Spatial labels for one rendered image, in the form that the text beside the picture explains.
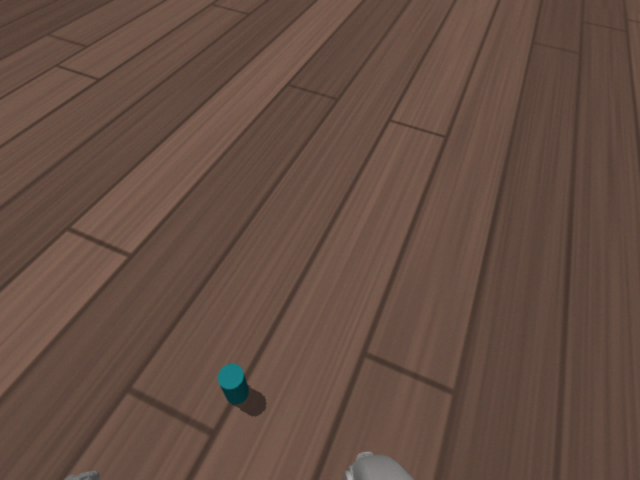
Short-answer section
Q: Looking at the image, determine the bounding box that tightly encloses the can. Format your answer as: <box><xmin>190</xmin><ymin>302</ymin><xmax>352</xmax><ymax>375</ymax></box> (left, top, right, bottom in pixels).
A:
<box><xmin>218</xmin><ymin>364</ymin><xmax>249</xmax><ymax>405</ymax></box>

